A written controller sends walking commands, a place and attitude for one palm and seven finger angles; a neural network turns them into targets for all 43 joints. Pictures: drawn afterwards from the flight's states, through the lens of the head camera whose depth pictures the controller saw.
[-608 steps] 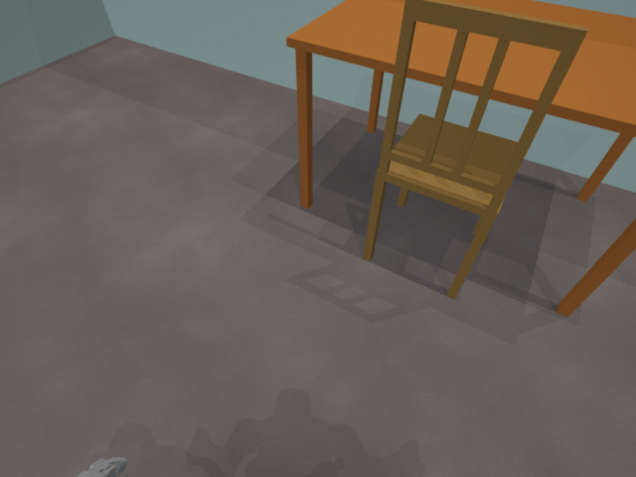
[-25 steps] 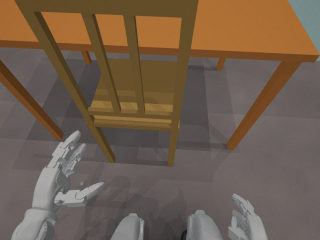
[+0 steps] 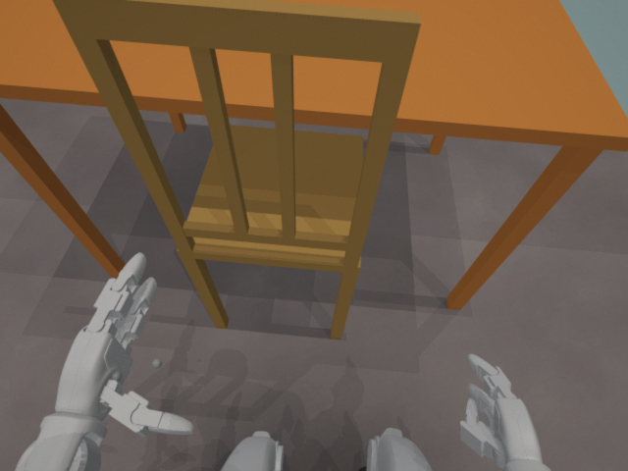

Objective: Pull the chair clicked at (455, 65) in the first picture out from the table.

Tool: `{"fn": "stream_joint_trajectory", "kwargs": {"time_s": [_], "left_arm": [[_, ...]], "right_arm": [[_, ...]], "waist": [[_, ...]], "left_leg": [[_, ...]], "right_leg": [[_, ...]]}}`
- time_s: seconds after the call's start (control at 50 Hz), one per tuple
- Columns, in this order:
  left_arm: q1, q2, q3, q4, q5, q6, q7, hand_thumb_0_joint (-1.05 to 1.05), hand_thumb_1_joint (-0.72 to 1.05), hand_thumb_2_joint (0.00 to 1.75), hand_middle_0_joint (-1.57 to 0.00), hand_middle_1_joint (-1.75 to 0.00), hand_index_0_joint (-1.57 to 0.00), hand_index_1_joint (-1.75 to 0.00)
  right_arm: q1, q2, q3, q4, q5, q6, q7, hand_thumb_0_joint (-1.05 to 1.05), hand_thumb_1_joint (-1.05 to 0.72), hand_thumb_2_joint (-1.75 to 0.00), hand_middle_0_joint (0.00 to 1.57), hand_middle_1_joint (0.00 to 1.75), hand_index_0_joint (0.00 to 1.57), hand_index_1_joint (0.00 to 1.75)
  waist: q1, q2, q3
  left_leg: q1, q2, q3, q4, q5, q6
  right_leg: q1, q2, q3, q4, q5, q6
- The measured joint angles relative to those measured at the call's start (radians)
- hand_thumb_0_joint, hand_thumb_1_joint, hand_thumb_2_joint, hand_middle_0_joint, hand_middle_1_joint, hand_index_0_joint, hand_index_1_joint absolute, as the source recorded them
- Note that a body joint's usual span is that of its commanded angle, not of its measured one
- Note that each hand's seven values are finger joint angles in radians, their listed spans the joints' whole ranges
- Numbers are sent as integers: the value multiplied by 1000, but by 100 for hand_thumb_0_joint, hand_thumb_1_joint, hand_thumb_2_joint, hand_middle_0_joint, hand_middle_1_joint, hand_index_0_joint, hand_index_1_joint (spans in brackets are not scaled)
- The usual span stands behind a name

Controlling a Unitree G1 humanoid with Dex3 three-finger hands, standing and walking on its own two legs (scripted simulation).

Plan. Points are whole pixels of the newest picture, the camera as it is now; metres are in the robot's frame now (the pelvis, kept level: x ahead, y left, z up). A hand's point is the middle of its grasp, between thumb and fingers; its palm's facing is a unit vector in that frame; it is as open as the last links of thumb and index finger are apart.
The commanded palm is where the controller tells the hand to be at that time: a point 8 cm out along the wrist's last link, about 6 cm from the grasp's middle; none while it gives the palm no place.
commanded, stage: raise the hand toward the chair's back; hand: left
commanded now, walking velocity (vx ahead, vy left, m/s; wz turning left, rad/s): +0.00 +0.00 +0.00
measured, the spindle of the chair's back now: (227, 160) +0.53 +0.17 +0.04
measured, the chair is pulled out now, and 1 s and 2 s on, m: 0.00 0.00 0.00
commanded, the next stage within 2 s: aim the fingers beside a spindle in 0.80 s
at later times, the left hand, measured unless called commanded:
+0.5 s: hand (156, 341) +0.25 +0.20 +0.05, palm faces -0.02 -1.00 -0.06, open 16.9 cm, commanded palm +0.23 +0.25 +0.05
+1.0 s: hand (158, 344) +0.25 +0.19 +0.05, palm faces -0.01 -1.00 -0.07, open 16.9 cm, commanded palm +0.24 +0.25 +0.05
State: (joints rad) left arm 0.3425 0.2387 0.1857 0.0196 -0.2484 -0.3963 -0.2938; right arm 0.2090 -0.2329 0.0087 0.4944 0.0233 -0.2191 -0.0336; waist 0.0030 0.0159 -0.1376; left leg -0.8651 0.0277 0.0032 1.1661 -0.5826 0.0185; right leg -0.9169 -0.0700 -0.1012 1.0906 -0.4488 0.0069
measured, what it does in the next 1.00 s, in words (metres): stands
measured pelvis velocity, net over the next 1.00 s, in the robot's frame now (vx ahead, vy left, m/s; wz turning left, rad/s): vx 0.00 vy -0.01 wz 0.01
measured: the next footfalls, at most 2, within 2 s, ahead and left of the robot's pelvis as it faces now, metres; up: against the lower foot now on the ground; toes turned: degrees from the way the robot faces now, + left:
none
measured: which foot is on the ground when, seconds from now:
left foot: down 0.00-1.00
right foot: down 0.00-1.00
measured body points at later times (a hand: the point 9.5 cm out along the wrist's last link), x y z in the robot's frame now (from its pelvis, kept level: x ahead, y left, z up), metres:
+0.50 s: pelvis +0.01 +0.00 +0.01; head +0.08 +0.00 +0.45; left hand +0.25 +0.25 +0.05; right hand +0.17 -0.26 -0.07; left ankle -0.01 +0.10 -0.65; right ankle +0.04 -0.13 -0.65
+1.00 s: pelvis +0.00 -0.01 +0.01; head +0.08 -0.01 +0.45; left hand +0.24 +0.25 +0.05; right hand +0.18 -0.25 -0.07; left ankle -0.01 +0.10 -0.65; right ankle +0.04 -0.13 -0.65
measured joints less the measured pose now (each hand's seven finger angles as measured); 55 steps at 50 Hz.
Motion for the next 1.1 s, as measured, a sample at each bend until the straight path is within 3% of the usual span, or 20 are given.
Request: {"fn": "stream_joint_trajectory", "kwargs": {"time_s": [0.16, 0.52, 0.94, 1.1], "left_arm": [[-32, 8, 28, 25, -16, 15, -21, -1, -48, 31, -6, -8, -7, -8], [-65, 16, 54, 90, -31, -3, -32, -1, -50, 30, -6, -8, -7, -8], [-71, 9, 48, 103, -30, -20, -34, -1, -50, 30, -6, -8, -7, -8], [-169, 12, 41, 181, -16, -26, -35, -1, -50, 30, -6, -8, -7, -8]], "right_arm": [[14, 7, 19, 14, -1, 6, -1, 1, -90, -90, 20, 30, 20, 30], [53, -27, -11, 47, 5, -3, -2, 1, -90, -90, 20, 30, 20, 30], [28, -13, 5, 46, 4, -10, -1, 1, -90, -90, 20, 30, 20, 30], [25, -29, 9, 56, 2, -19, -8, 1, -90, -90, 20, 30, 20, 30]], "waist": [[2, 7, 1], [-27, 5, 3], [-15, 13, 4], [-15, 9, 7]], "left_leg": [[9, 1, -4, -11, 0, -2], [42, 4, 4, -57, 19, -7], [37, 2, -4, -52, 22, -11], [-1, -1, -8, -24, 16, -11]], "right_leg": [[11, 2, -4, -11, -2, -1], [35, 8, 3, -48, 14, -5], [32, 7, -3, -40, 12, -10], [-4, 2, -5, -13, 5, -11]]}}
